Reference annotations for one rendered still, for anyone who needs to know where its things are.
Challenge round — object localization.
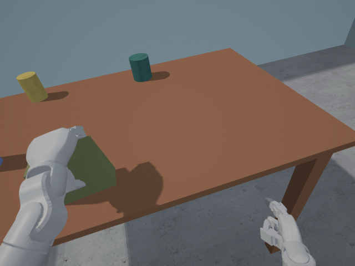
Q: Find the sponge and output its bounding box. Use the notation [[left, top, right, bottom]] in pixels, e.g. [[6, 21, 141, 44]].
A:
[[23, 136, 116, 204]]

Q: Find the robot right forearm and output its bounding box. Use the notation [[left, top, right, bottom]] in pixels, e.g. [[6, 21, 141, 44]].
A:
[[281, 241, 316, 266]]

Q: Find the table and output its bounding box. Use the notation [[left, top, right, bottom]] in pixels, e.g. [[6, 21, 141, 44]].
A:
[[0, 48, 355, 254]]

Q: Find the left robot hand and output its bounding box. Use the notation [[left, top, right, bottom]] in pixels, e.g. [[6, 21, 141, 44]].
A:
[[26, 126, 87, 193]]

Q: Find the robot left forearm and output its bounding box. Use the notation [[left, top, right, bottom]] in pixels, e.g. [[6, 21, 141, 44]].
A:
[[0, 161, 68, 266]]

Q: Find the right robot hand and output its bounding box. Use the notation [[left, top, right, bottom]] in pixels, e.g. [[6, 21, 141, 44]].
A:
[[260, 198, 302, 250]]

